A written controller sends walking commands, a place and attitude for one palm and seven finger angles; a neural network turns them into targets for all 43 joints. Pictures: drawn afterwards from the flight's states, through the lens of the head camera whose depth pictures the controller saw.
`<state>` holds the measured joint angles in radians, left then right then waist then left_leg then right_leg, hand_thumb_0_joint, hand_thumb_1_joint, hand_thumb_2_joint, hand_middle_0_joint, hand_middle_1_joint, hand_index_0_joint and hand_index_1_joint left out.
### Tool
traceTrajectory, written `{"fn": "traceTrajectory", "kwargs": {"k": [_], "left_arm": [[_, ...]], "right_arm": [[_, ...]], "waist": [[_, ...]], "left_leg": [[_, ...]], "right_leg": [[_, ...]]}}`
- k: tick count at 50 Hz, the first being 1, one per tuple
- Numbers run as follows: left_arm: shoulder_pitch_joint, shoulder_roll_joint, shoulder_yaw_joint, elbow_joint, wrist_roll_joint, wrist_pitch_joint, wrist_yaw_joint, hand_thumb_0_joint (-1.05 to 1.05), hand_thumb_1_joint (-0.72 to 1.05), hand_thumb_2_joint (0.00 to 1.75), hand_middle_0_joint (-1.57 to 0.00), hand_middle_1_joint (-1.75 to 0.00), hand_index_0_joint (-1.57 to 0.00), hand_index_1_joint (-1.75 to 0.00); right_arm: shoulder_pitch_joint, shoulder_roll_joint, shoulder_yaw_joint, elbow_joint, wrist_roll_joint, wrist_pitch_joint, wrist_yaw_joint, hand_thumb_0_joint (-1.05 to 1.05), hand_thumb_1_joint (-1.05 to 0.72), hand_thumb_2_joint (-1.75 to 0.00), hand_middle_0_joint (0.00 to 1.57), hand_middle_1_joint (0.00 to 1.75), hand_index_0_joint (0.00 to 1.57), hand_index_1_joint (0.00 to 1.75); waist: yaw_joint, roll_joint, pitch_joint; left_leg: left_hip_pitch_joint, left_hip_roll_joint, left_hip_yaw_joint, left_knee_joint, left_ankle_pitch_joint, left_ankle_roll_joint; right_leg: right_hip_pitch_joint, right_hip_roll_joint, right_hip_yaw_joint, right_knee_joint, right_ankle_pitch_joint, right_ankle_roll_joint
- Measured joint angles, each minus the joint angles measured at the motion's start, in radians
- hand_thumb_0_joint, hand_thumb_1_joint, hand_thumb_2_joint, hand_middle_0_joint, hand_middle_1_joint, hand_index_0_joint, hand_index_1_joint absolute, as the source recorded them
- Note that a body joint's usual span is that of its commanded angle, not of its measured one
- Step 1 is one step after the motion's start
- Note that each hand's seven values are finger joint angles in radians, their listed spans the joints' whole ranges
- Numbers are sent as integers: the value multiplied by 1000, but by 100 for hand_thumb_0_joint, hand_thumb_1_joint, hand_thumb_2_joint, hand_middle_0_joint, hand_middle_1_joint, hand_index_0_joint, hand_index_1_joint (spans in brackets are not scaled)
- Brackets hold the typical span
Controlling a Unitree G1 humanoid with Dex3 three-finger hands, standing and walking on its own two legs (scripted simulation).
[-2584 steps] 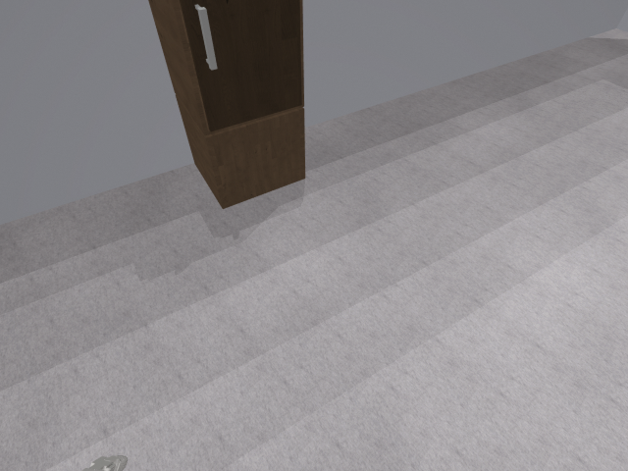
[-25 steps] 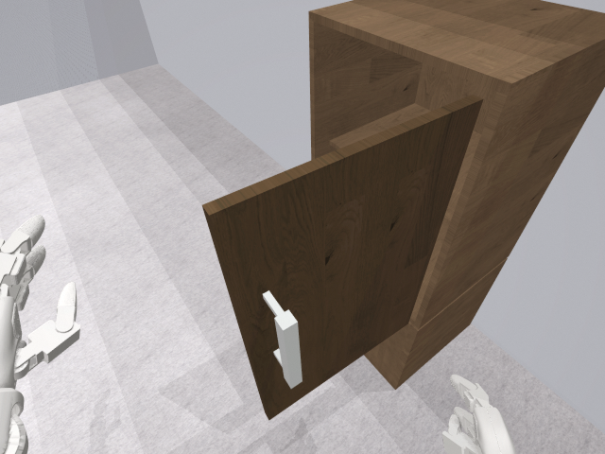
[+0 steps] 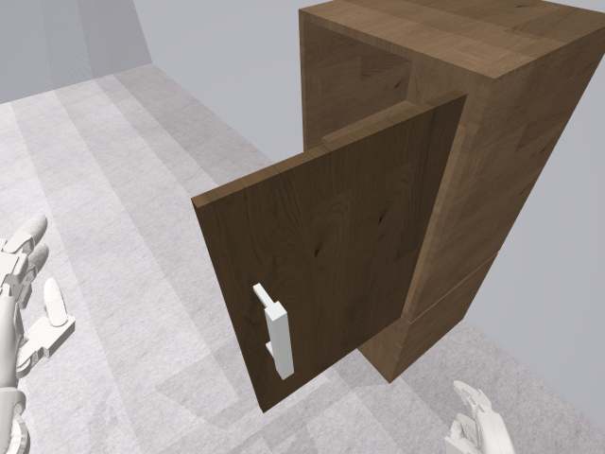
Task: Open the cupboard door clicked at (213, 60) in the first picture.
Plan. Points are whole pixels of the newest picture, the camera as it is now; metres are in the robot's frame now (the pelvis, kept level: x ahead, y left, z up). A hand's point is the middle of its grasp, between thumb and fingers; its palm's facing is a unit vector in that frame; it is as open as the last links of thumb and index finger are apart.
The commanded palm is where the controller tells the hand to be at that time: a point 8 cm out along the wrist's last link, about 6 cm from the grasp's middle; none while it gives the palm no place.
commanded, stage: step back with the hand held close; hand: left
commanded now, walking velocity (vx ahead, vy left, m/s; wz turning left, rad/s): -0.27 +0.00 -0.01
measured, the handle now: (273, 333) +0.29 +0.09 -0.01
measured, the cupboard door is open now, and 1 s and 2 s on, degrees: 87 87 87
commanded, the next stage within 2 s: stop stepping back and stand still in 1.18 s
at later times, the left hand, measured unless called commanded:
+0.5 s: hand (11, 386) +0.13 +0.29 +0.15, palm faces +0.39 -0.77 -0.51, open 7.4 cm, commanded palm +0.07 +0.33 +0.17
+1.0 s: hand out of the picture +0.05 +0.31 +0.15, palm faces +0.48 -0.73 -0.48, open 7.4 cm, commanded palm -0.03 +0.35 +0.17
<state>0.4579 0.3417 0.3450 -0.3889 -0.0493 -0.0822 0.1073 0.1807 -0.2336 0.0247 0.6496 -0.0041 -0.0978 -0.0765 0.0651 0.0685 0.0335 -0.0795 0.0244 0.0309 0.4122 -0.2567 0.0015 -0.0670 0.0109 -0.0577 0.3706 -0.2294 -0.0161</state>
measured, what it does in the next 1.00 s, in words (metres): shifts its weight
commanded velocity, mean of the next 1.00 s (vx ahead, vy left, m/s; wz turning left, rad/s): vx -0.31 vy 0.00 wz -0.04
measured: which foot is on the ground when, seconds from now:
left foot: down 0.00-1.00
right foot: down 0.00-0.96, up 0.98-1.00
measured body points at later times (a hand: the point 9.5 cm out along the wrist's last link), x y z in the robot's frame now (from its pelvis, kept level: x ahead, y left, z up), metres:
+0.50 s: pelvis -0.07 +0.03 -0.01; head -0.05 +0.03 +0.44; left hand +0.10 +0.33 +0.17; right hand +0.10 -0.22 -0.08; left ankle -0.02 +0.12 -0.74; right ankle -0.01 -0.11 -0.74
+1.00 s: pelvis -0.14 +0.03 -0.03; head -0.10 +0.06 +0.42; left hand +0.02 +0.34 +0.18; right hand +0.06 -0.19 -0.10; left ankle -0.05 +0.13 -0.75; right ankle -0.04 -0.10 -0.73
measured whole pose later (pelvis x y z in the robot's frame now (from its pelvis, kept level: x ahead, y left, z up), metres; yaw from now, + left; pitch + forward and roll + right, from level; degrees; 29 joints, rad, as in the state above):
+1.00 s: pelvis -0.14 +0.03 -0.03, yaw +6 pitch -1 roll -2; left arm 0.49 0.42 0.45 -0.57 0.00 -0.23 0.15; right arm 0.14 -0.21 -0.02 0.61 -0.01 -0.10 -0.07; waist 0.00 -0.02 0.10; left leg -0.45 0.00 0.04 0.65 -0.15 0.05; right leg -0.50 0.05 0.08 0.79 -0.29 0.03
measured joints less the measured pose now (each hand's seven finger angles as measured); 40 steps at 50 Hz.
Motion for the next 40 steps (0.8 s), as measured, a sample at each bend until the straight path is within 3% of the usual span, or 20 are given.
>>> {"fn": "traceTrajectory", "kwargs": {"k": [4, 8, 16, 26, 34, 40], "left_arm": [[17, 20, 38, -6, 7, -39, 2, 1, 89, 90, -21, -30, -21, -30], [70, 35, 30, -41, 10, -43, 2, 1, 89, 90, -21, -30, -21, -30], [121, 87, 48, -103, 11, -53, 13, 1, 89, 90, -21, -30, -22, -30], [104, 71, 75, -118, 41, -96, 36, 1, 89, 90, -21, -30, -22, -30], [86, 72, 100, -142, 61, -131, 46, 1, 89, 90, -21, -30, -22, -30], [59, 70, 124, -143, 69, -149, 42, 1, 89, 90, -21, -30, -22, -30]], "right_arm": [[-23, 1, 0, -32, -2, 38, 1, 2, -91, -90, 20, 30, 20, 30], [-33, -7, -14, -64, -2, 65, -5, 2, -91, -90, 20, 30, 20, 30], [-24, -4, -35, -88, 8, 95, -18, 2, -91, -90, 20, 30, 20, 30], [16, 5, -21, -103, 6, 56, -14, 2, -91, -90, 20, 30, 20, 30], [45, 22, -16, -80, -1, 12, -10, 2, -91, -90, 21, 30, 20, 30], [41, 30, -21, -60, -5, -8, -2, 2, -90, -90, 21, 30, 20, 30]], "waist": [[-30, -10, -4], [-49, -20, 2], [-59, -54, 12], [-60, -64, 22], [-63, -72, 46], [-61, -73, 54]], "left_leg": [[-61, 4, 1, 18, 7, 1], [-100, -4, 18, 18, 23, 8], [-162, -17, 35, 51, 43, 24], [-262, -25, 20, 136, 55, 49], [-321, -42, -9, 195, 65, 56], [-359, -34, 11, 261, -3, 57]], "right_leg": [[-55, 4, 1, 1, 19, 1], [-106, -5, 17, 18, 32, 9], [-180, -21, 34, 67, 48, 22], [-257, -22, 34, 122, 68, 34], [-305, 12, 85, 199, 37, 36], [-329, 26, 112, 260, 31, 31]]}}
